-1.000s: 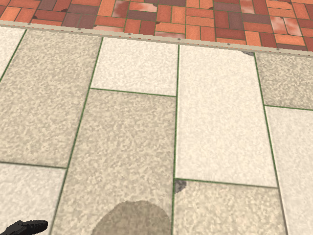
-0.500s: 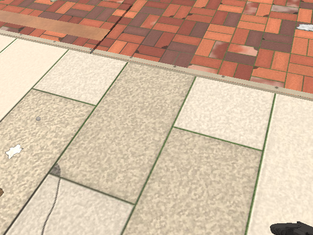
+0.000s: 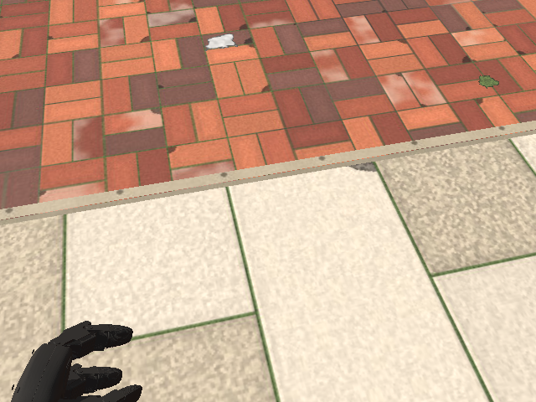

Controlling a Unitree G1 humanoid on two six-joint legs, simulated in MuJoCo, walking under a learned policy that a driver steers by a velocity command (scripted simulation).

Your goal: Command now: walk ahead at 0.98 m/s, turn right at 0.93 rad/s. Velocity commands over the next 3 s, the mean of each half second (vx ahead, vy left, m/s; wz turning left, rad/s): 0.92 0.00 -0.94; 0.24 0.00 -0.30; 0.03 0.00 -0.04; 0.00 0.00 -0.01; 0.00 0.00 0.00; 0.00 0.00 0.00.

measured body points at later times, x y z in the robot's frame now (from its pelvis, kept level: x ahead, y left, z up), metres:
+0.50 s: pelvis +0.46 -0.02 +0.02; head +0.50 -0.03 +0.47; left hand +0.64 +0.25 -0.09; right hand +0.53 -0.34 -0.05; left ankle +0.60 +0.06 -0.69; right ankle +0.24 -0.03 -0.59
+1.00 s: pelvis +0.67 -0.13 +0.04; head +0.69 -0.16 +0.48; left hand +0.96 -0.04 -0.06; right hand +0.61 -0.43 -0.08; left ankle +0.75 +0.01 -0.65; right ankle +0.69 -0.25 -0.69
